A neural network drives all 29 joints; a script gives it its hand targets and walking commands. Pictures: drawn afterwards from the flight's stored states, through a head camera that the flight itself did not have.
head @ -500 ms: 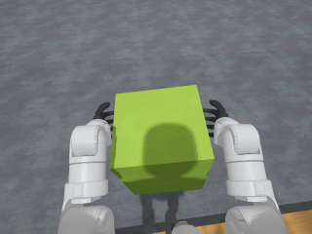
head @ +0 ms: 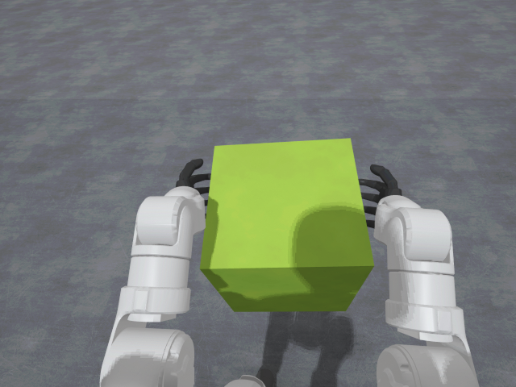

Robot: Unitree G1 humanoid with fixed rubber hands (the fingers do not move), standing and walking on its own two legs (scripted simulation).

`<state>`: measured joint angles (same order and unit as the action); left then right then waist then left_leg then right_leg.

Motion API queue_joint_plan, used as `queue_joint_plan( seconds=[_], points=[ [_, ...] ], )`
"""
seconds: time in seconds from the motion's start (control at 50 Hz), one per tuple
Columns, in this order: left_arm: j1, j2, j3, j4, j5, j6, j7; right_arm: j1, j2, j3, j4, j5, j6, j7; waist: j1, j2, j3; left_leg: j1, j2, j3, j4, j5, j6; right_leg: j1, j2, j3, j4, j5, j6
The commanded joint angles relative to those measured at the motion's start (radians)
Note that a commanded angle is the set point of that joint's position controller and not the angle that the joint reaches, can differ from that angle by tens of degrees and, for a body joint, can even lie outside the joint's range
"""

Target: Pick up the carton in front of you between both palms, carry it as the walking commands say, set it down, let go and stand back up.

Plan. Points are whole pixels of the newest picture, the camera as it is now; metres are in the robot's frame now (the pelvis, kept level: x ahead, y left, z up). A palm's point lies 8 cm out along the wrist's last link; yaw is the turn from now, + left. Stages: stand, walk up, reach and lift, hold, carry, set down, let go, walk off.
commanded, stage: carry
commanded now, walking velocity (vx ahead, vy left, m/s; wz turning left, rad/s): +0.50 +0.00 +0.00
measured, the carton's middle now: (285, 235) +0.38 +0.04 +0.02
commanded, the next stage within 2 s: none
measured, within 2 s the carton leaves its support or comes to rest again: neither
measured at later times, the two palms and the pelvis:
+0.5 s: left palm (251, 96) +0.71 +0.15 +0.07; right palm (382, 105) +0.71 -0.14 +0.07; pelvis +0.34 +0.00 -0.04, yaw +3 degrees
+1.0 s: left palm (248, 47) +0.94 +0.19 +0.08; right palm (354, 54) +0.94 -0.10 +0.07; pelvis +0.65 +0.04 -0.03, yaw +2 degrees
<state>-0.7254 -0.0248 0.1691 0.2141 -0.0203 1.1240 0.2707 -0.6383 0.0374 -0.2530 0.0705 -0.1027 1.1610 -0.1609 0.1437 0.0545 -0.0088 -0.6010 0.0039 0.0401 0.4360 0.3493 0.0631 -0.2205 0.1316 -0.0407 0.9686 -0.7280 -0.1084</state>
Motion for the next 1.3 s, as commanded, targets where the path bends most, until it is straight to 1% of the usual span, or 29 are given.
queue_joint_plan(
  seconds=[0.0,0.02,0.04,0.06,0.08,0.1,0.14,0.18,0.24,0.34,0.42,0.46,0.48,0.5,0.52,0.54,0.6,0.68,0.78,0.9,0.96,0.98,1.0,1.02,1.04,1.1,1.14,1.18,1.28],
  points=[
    [-0.637,-1.144,-0.601,-0.07,-0.453,-0.002,-0.413,-0.678,0.971,0.611,-0.031,0.353,-0.033,0.197,-0.166,-0.098,-0.48,0.513,-0.012,0.075,-0.127,0.018,0.021,0.072,-0.155,0.078,0.212,0.936,-0.006],
    [-0.641,-1.13,-0.604,-0.053,-0.445,-0.001,-0.415,-0.682,0.936,0.602,-0.007,0.347,-0.027,0.206,-0.134,0.026,-0.464,0.681,0.101,-0.036,-0.023,0.252,0.038,-0.153,-0.104,0.042,0.431,0.422,0.014],
    [-0.668,-1.138,-0.582,-0.024,-0.427,0.015,-0.412,-0.682,0.928,0.602,0.053,0.349,-0.023,0.213,-0.141,0.146,-0.605,1.129,0.361,-0.333,0.31,0.615,0.207,-0.54,-0.079,0.11,0.68,-0.02,0.076],
    [-0.644,-1.12,-0.553,-0.005,-0.42,0.032,-0.404,-0.632,0.938,0.59,0.099,0.359,-0.02,0.217,-0.215,0.155,-0.717,1.205,0.439,-0.573,0.221,0.175,0.328,-0.696,-0.078,0.11,0.75,0.014,0.084],
    [-0.665,-1.117,-0.55,-0.042,-0.413,0.037,-0.396,-0.643,0.967,0.594,0.07,0.387,-0.02,0.224,-0.225,0.079,-0.721,1.103,0.39,-0.604,0.108,-0.262,0.318,-0.708,-0.119,0.117,0.683,0.104,0.068],
    [-0.692,-1.132,-0.552,-0.057,-0.407,0.035,-0.391,-0.723,1.021,0.615,0.01,0.429,-0.018,0.233,-0.219,-0.064,-0.649,0.972,0.314,-0.528,0.062,-0.35,0.237,-0.693,-0.15,0.136,0.525,0.268,0.066],
    [-0.721,-1.157,-0.54,-0.101,-0.395,0.031,-0.379,-0.841,1.109,0.664,-0.071,0.502,-0.021,0.244,-0.2,-0.018,-0.589,0.788,0.288,-0.49,0.081,-0.181,0.218,-0.631,-0.163,0.109,0.489,0.278,0.08],
    [-0.694,-1.156,-0.521,-0.135,-0.366,0.024,-0.36,-0.888,1.155,0.686,-0.127,0.551,-0.022,0.252,-0.195,-0.021,-0.544,0.701,0.241,-0.403,0.049,-0.202,0.202,-0.624,-0.173,0.072,0.358,0.285,0.099],
    [-0.649,-1.146,-0.528,-0.169,-0.323,0.012,-0.333,-0.872,1.181,0.706,-0.144,0.577,-0.027,0.265,-0.211,0.057,-0.559,0.749,0.21,-0.334,0.081,-0.015,0.196,-0.678,-0.182,0.04,0.271,0.352,0.101],
    [-0.626,-1.11,-0.578,-0.219,-0.279,-0.007,-0.314,-0.839,1.169,0.745,-0.154,0.581,-0.04,0.286,-0.23,0.058,-0.519,0.773,0.154,-0.215,0.078,0.167,0.149,-0.645,-0.165,-0.022,-0.007,0.562,0.073],
    [-0.603,-1.069,-0.617,-0.229,-0.281,0.004,-0.319,-0.795,1.112,0.755,-0.142,0.554,-0.037,0.28,-0.226,0.08,-0.483,0.753,0.109,-0.103,0.099,0.271,0.086,-0.38,-0.072,-0.108,-0.399,0.734,0.056],
    [-0.548,-1.055,-0.615,-0.178,-0.278,0.018,-0.332,-0.748,1.094,0.753,-0.107,0.538,-0.026,0.278,-0.174,0.089,-0.531,0.704,0.11,-0.035,0.243,0.371,0.027,-0.084,-0.048,-0.129,-0.562,0.844,0.032],
    [-0.531,-1.048,-0.604,-0.152,-0.28,0.023,-0.342,-0.741,1.084,0.752,-0.086,0.531,-0.023,0.278,-0.123,0.059,-0.561,0.597,0.093,-0.001,0.373,0.242,-0.001,0.122,-0.098,-0.108,-0.598,0.914,0.03],
    [-0.502,-1.051,-0.588,-0.115,-0.289,0.029,-0.355,-0.75,1.076,0.743,-0.068,0.52,-0.02,0.283,-0.105,-0.055,-0.616,0.382,0.069,0.002,0.522,-0.263,-0.026,0.379,-0.311,0.102,-0.474,1.232,0.012],
    [-0.499,-1.007,-0.57,-0.077,-0.266,0.028,-0.362,-0.717,1.108,0.728,-0.017,0.51,-0.009,0.285,-0.108,-0.327,-0.741,-0.012,-0.07,-0.031,0.84,-0.89,-0.09,0.743,-0.563,0.515,-0.404,1.373,-0.216],
    [-0.435,-1.055,-0.563,-0.037,-0.286,0.035,-0.375,-0.693,1.08,0.708,-0.015,0.497,-0.004,0.284,-0.09,-0.276,-0.756,-0.096,-0.054,-0.083,0.93,-0.906,-0.062,0.728,-0.54,0.589,-0.494,1.096,-0.227],
    [-0.553,-1.145,-0.558,-0.102,-0.339,0.053,-0.413,-0.795,1.134,0.682,-0.08,0.49,-0.008,0.272,-0.106,-0.103,-0.544,-0.129,0.025,-0.06,0.735,-0.754,-0.051,0.482,-0.438,0.395,-0.601,0.999,-0.097],
    [-0.582,-1.215,-0.558,-0.187,-0.392,0.081,-0.441,-0.682,1.155,0.648,-0.134,0.433,0.007,0.243,-0.121,-0.146,-0.522,-0.021,0.034,-0.011,0.516,-0.711,-0.082,0.391,-0.402,0.258,-0.674,0.971,-0.057],
    [-0.38,-1.184,-0.554,-0.23,-0.34,0.112,-0.458,-0.507,1.16,0.684,-0.21,0.356,0.025,0.227,-0.112,-0.204,-0.462,-0.034,0.036,0.053,0.283,-0.567,-0.101,0.411,-0.37,0.129,-0.703,1.073,-0.031],
    [-0.12,-1.162,-0.632,-0.255,-0.272,0.106,-0.464,-0.36,1.172,0.811,-0.275,0.386,0.04,0.274,-0.111,-0.234,-0.352,0.044,0.006,0.125,0.038,-0.399,-0.089,0.405,-0.328,0.015,-0.679,1.153,0.0],
    [-0.027,-1.145,-0.668,-0.284,-0.247,0.098,-0.462,-0.265,1.16,0.837,-0.279,0.409,0.044,0.308,-0.137,-0.189,-0.377,0.356,-0.027,0.199,-0.095,-0.346,-0.06,0.276,-0.302,-0.064,-0.481,1.183,0.05],
    [0.006,-1.156,-0.669,-0.277,-0.249,0.099,-0.463,-0.228,1.159,0.827,-0.264,0.414,0.047,0.317,-0.149,-0.152,-0.422,0.563,0.016,0.154,-0.059,-0.406,-0.042,0.13,-0.278,-0.088,-0.363,1.032,0.075],
    [0.019,-1.15,-0.675,-0.286,-0.256,0.1,-0.468,-0.192,1.134,0.815,-0.262,0.415,0.05,0.325,-0.162,-0.003,-0.473,0.72,0.226,-0.13,-0.061,-0.418,-0.003,-0.034,-0.243,-0.11,-0.129,0.695,0.101],
    [-0.049,-1.161,-0.698,-0.324,-0.276,0.105,-0.47,-0.214,1.127,0.809,-0.23,0.402,0.036,0.331,-0.156,0.25,-0.494,0.924,0.398,-0.497,-0.132,-0.503,0.148,-0.371,-0.124,-0.077,0.066,0.32,0.121],
    [-0.063,-1.155,-0.707,-0.323,-0.282,0.104,-0.471,-0.202,1.149,0.803,-0.228,0.416,0.031,0.337,-0.157,0.214,-0.448,0.886,0.417,-0.555,-0.174,-0.549,0.178,-0.488,-0.152,0.012,0.195,0.231,0.101],
    [-0.064,-1.208,-0.717,-0.326,-0.31,0.084,-0.472,-0.258,1.188,0.816,-0.295,0.448,0.018,0.341,-0.154,-0.007,-0.381,0.669,0.353,-0.323,-0.212,-0.532,0.115,-0.461,-0.251,0.049,0.149,0.348,0.087],
    [-0.057,-1.225,-0.718,-0.329,-0.314,0.074,-0.467,-0.287,1.19,0.824,-0.329,0.463,0.007,0.34,-0.149,0.019,-0.377,0.585,0.312,-0.199,-0.264,-0.603,0.085,-0.39,-0.25,0.01,0.021,0.407,0.106],
    [-0.022,-1.237,-0.725,-0.327,-0.312,0.07,-0.461,-0.262,1.181,0.826,-0.339,0.463,0.005,0.339,-0.149,0.059,-0.364,0.574,0.293,-0.132,-0.298,-0.616,0.09,-0.383,-0.248,-0.025,-0.093,0.451,0.127],
    [0.014,-1.205,-0.733,-0.355,-0.306,0.074,-0.451,-0.22,1.133,0.821,-0.359,0.447,0.015,0.334,-0.157,0.061,-0.302,0.617,0.252,-0.017,-0.281,-0.411,0.076,-0.379,-0.23,-0.095,-0.338,0.608,0.139]
  ],
)
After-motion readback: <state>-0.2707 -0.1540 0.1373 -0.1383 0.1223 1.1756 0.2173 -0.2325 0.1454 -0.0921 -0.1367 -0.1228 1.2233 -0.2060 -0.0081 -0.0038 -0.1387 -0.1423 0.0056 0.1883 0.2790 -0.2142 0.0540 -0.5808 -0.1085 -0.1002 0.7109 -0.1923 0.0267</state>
